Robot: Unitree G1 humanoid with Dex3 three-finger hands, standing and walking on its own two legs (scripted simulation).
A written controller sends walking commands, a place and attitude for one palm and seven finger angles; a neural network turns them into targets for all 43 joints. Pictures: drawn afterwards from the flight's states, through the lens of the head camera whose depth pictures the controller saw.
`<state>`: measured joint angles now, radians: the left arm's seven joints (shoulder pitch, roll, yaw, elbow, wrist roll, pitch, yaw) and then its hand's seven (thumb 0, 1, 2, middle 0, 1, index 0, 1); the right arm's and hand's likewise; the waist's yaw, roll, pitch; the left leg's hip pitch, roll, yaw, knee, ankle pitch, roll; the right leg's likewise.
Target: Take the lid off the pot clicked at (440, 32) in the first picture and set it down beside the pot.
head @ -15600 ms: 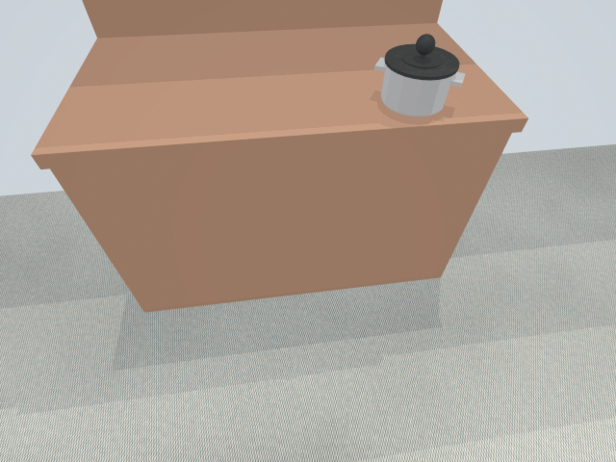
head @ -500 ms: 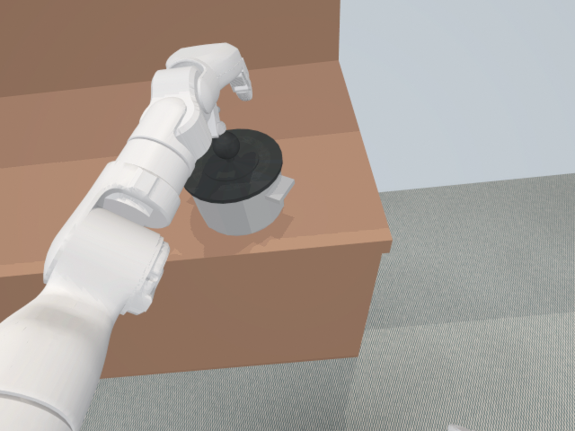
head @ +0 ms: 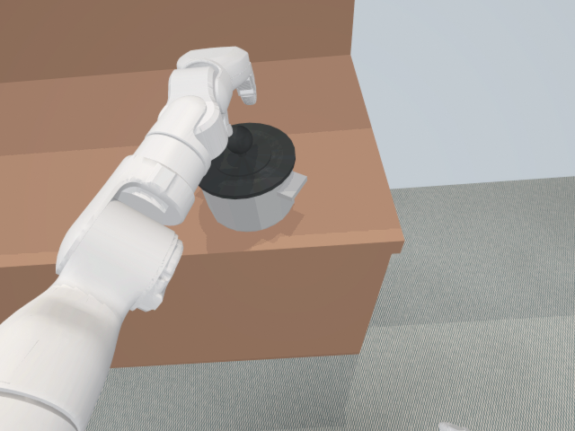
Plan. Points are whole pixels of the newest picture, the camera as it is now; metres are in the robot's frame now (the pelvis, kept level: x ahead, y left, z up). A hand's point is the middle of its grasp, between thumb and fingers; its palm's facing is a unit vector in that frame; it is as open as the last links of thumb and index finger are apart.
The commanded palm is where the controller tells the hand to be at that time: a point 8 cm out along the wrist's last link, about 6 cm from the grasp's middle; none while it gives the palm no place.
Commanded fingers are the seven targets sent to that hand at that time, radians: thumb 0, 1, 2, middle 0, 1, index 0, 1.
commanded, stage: lower the open fingers around the knob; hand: left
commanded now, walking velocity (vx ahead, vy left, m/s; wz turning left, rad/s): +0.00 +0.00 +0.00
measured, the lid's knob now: (238, 139) +0.52 +0.06 +0.12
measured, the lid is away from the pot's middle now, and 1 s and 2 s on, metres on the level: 0.00 0.00 0.00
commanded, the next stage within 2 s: close the fingers and squeeze the knob in 1.50 s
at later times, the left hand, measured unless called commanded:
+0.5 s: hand (227, 119) +0.50 +0.06 +0.17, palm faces -0.32 -0.04 -0.95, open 9.9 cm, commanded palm +0.49 +0.06 +0.23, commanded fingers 0.00 -0.36 1.64 -0.87 -0.08 -0.87 -0.08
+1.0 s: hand (236, 142) +0.49 +0.06 +0.14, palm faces -0.34 -0.01 -0.94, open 10.0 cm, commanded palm +0.49 +0.06 +0.19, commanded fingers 0.00 -0.36 1.64 -0.87 -0.08 -0.87 -0.08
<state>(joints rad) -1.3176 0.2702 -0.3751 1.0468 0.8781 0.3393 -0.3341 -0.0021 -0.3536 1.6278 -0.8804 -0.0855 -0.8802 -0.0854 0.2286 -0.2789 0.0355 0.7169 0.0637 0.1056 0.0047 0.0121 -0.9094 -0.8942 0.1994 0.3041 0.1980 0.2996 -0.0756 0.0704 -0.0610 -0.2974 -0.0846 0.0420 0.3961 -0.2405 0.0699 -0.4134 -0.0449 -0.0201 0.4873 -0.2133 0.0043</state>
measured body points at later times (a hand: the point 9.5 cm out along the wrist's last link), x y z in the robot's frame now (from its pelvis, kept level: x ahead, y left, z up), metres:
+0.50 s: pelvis +0.01 -0.01 +0.00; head +0.05 -0.04 +0.45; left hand +0.51 +0.06 +0.23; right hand +0.09 -0.26 -0.14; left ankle -0.03 +0.08 -0.74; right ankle +0.01 -0.12 -0.74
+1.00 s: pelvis +0.00 +0.00 +0.00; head +0.05 -0.04 +0.45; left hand +0.50 +0.06 +0.19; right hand +0.07 -0.26 -0.15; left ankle -0.03 +0.08 -0.74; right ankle +0.01 -0.12 -0.74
